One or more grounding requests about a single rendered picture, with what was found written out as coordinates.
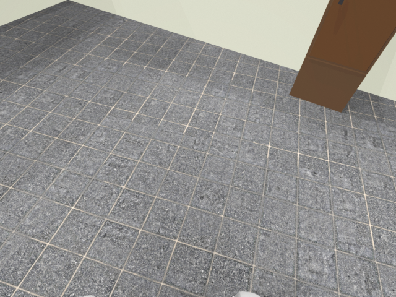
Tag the cupboard door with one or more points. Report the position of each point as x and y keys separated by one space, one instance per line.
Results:
x=353 y=33

